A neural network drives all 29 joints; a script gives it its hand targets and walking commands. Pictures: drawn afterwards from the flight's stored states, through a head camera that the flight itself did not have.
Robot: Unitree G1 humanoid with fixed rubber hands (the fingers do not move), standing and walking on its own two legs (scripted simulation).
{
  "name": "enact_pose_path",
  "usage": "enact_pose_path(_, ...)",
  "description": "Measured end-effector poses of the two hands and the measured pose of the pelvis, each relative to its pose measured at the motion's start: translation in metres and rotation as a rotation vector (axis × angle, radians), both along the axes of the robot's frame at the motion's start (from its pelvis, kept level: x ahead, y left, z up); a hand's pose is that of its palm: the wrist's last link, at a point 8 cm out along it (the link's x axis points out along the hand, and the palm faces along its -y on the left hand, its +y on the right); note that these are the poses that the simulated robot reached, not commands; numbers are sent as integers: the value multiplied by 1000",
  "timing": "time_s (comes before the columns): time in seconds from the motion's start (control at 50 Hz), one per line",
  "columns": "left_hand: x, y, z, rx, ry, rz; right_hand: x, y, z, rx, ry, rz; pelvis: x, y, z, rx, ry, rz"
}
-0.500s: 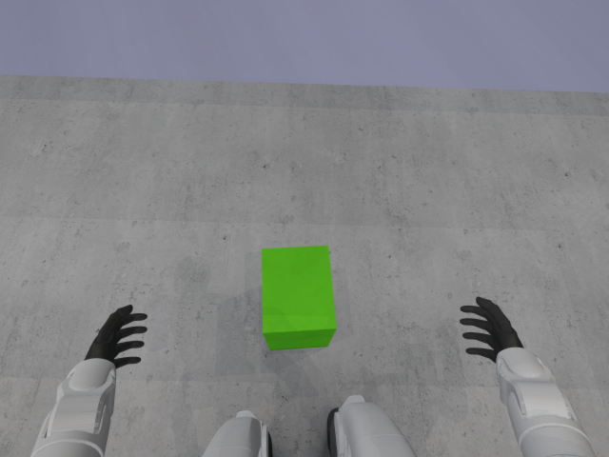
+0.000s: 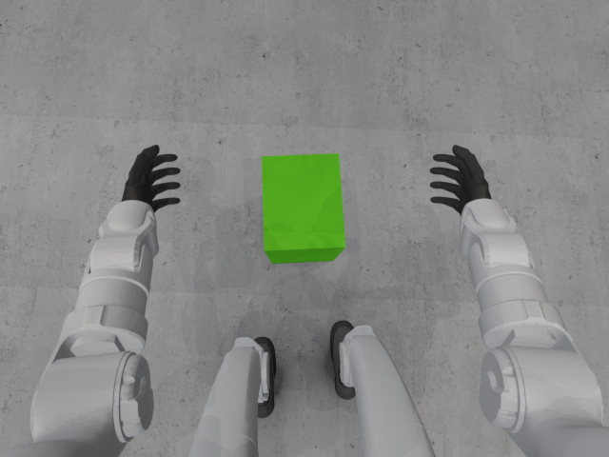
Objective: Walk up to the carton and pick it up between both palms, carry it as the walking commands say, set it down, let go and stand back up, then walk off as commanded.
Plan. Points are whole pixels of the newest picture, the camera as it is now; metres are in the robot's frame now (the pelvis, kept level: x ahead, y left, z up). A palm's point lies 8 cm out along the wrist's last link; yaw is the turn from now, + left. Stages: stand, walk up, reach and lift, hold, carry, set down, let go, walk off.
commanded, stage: reach and lift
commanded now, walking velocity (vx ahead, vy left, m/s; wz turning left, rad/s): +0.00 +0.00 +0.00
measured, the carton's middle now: (301, 215) +0.50 -0.02 -0.55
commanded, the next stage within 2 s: none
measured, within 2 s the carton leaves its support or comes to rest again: neither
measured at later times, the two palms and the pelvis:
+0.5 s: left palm (191, 139) +0.53 +0.16 -0.14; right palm (414, 136) +0.52 -0.19 -0.14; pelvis +0.00 -0.01 -0.03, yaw +0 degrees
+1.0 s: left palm (207, 174) +0.52 +0.16 -0.27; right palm (391, 172) +0.51 -0.18 -0.27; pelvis -0.02 +0.00 -0.14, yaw +1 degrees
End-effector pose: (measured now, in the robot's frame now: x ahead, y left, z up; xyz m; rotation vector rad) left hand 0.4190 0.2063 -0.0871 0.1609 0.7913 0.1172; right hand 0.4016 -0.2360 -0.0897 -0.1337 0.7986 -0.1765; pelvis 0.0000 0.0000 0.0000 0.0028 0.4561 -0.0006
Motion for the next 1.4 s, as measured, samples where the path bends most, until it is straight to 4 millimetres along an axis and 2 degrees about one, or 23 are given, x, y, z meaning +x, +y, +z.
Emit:
enact_pose_path(0.38, 95, -47, -42, -73, -140, -13, 100, 40, -41, 77, -153, -5, -3, -4, -26, 11, 249, -1)
enact_pose_path(0.5, 112, -50, -51, -76, -176, -8, 121, 50, -49, 77, -186, 2, 2, -6, -31, 11, 306, -1)
enact_pose_path(0.66, 109, -46, -72, -84, -174, 8, 115, 49, -70, 76, -177, -8, 5, -6, -39, 3, 366, 7)
enact_pose_path(0.76, 104, -45, -95, -94, -151, 16, 108, 49, -93, 78, -156, -13, 2, -5, -56, 1, 392, 12)
enact_pose_path(0.86, 103, -46, -125, -99, -143, 23, 108, 50, -124, 81, -148, -15, -6, -4, -87, 0, 405, 13)
enact_pose_path(1.12, 103, -44, -224, -84, -148, 34, 110, 52, -222, 81, -151, -28, -25, -3, -177, 1, 392, 12)
enact_pose_path(1.4, 104, -52, -301, -89, -120, 24, 113, 52, -300, 88, -121, -27, -36, -5, -248, 5, 329, 16)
